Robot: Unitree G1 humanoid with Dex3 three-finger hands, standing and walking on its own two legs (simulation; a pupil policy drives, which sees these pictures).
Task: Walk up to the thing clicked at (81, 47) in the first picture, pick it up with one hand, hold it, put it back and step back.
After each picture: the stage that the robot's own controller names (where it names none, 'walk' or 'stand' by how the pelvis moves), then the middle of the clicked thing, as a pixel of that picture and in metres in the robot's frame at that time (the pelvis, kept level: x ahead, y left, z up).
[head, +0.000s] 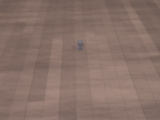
stand; (80, 45) +1.44 +0.07 -0.72
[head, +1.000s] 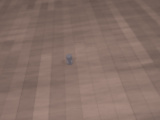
walk; (69, 59) +1.31 +0.28 -0.69
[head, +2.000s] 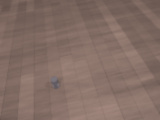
walk; (55, 82) +0.86 +0.37 -0.72
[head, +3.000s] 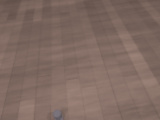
walk; (58, 116) +0.54 +0.30 -0.72
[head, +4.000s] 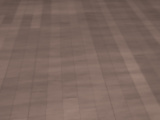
stand; out of the picture +0.38 +0.21 -0.71
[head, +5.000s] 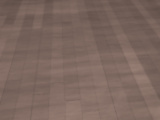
stand; out of the picture +0.34 +0.21 -0.72
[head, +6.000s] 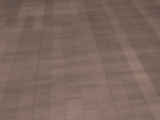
stand; out of the picture +0.36 +0.22 -0.73
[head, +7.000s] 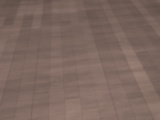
stand; out of the picture +0.36 +0.23 -0.73
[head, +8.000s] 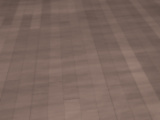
stand; out of the picture +0.35 +0.23 -0.73
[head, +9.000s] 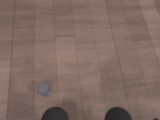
go down; (44, 89) +0.41 +0.22 -0.48
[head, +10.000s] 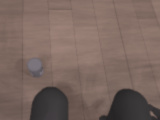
go down; (35, 68) +0.44 +0.23 -0.32
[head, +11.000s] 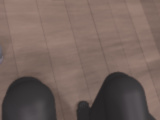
close in; out of the picture +0.43 +0.26 -0.24
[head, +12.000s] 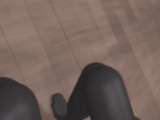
close; out of the picture +0.43 +0.29 -0.23
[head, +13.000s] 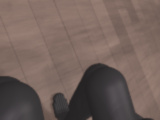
lift; out of the picture +0.42 +0.29 -0.23
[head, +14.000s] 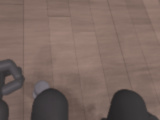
lift; (40, 91) +0.36 +0.20 -0.31
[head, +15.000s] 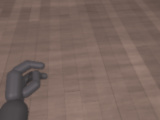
close; out of the picture +0.29 +0.18 -0.65
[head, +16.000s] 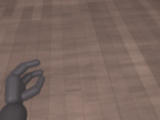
stand; out of the picture +0.27 +0.19 -0.67
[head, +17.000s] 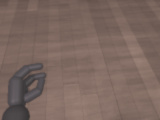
stand; out of the picture +0.28 +0.19 -0.66
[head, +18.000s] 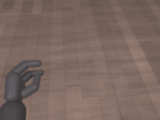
stand; out of the picture +0.29 +0.19 -0.67
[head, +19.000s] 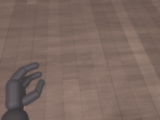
stand; out of the picture +0.29 +0.19 -0.65
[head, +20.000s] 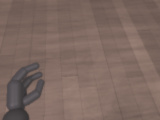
stand; out of the picture +0.29 +0.19 -0.64
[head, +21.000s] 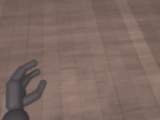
stand; out of the picture +0.30 +0.19 -0.62
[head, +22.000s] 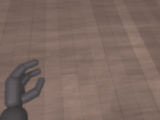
stand; out of the picture +0.30 +0.19 -0.63
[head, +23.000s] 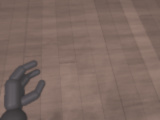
stand; out of the picture +0.30 +0.19 -0.58
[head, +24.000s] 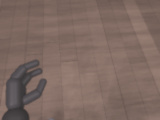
stand; out of the picture +0.30 +0.19 -0.58
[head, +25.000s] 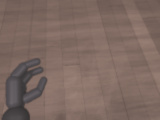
stand; out of the picture +0.30 +0.19 -0.59
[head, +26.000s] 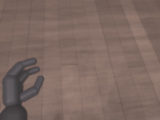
stand; out of the picture +0.30 +0.19 -0.60
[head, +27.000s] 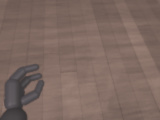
stand; out of the picture +0.29 +0.19 -0.62
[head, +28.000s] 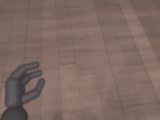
stand; out of the picture +0.31 +0.19 -0.59
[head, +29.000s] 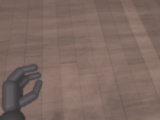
close; out of the picture +0.30 +0.19 -0.59
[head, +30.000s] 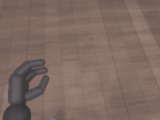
close; out of the picture +0.31 +0.19 -0.58
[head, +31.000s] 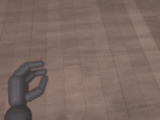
close; out of the picture +0.30 +0.19 -0.59
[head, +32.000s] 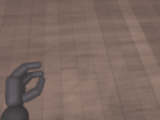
close; out of the picture +0.30 +0.19 -0.61
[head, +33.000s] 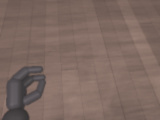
close; out of the picture +0.30 +0.19 -0.61
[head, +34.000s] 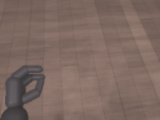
close; out of the picture +0.30 +0.19 -0.60
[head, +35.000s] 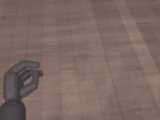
close; out of the picture +0.30 +0.19 -0.62
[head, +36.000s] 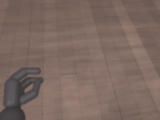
close; out of the picture +0.29 +0.19 -0.63
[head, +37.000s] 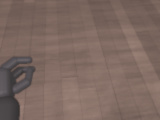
close; out of the picture +0.30 +0.19 -0.64
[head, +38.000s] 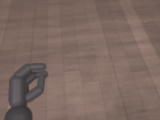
close; out of the picture +0.29 +0.20 -0.62
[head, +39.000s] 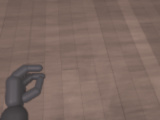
close; out of the picture +0.30 +0.19 -0.60
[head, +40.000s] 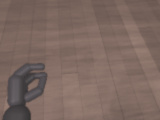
close; out of the picture +0.29 +0.19 -0.62
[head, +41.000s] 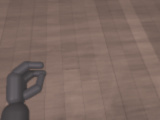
close; out of the picture +0.30 +0.19 -0.61
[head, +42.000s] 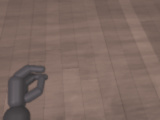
close; out of the picture +0.30 +0.19 -0.60
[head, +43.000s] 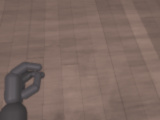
close; out of the picture +0.30 +0.19 -0.60
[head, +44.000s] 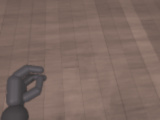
close; out of the picture +0.30 +0.19 -0.60
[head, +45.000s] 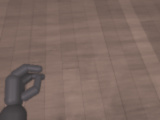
close; out of the picture +0.30 +0.19 -0.61
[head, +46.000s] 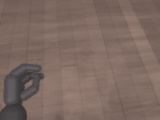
close; out of the picture +0.30 +0.19 -0.61
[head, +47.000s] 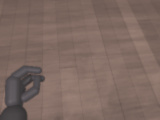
close; out of the picture +0.30 +0.19 -0.61
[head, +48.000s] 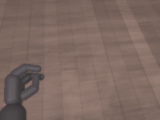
close; out of the picture +0.30 +0.19 -0.62
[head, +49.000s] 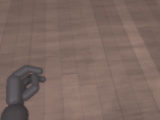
close; out of the picture +0.29 +0.19 -0.64
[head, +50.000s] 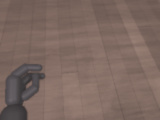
close; out of the picture +0.30 +0.19 -0.63
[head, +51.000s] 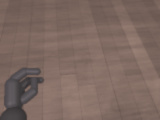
close; out of the picture +0.30 +0.19 -0.64
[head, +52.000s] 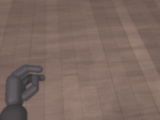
close; out of the picture +0.29 +0.19 -0.64
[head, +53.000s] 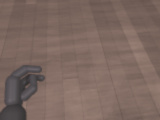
close; out of the picture +0.29 +0.19 -0.65
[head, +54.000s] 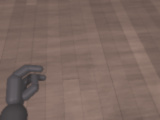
close; out of the picture +0.29 +0.19 -0.65
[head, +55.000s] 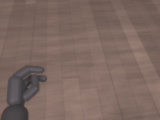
close; out of the picture +0.29 +0.19 -0.65
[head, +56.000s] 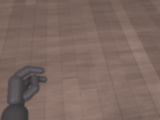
close; out of the picture +0.29 +0.19 -0.65
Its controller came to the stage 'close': yes
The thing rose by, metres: 0.01
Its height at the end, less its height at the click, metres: +0.00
